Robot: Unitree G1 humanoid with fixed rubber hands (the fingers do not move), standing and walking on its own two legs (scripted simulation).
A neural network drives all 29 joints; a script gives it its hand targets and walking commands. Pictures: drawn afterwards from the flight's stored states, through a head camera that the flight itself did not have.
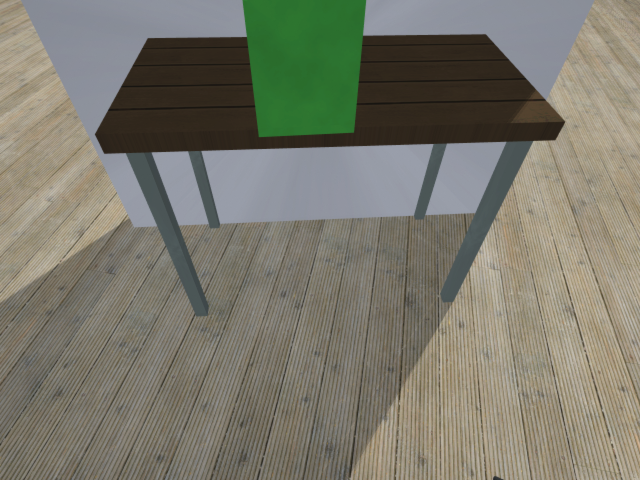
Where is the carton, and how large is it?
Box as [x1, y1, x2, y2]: [243, 0, 365, 136]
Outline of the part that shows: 243,0 259,136 353,132 365,0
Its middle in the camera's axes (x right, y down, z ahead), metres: -0.04 -0.39 +0.78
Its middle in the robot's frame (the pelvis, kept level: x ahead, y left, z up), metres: +0.88 +0.07 +0.14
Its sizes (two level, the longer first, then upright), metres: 0.210 0.200 0.250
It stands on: a table, 0.78 m high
